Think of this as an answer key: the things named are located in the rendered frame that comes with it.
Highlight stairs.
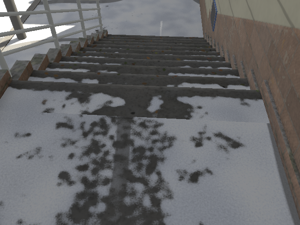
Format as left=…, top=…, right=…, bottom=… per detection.
left=27, top=34, right=250, bottom=90

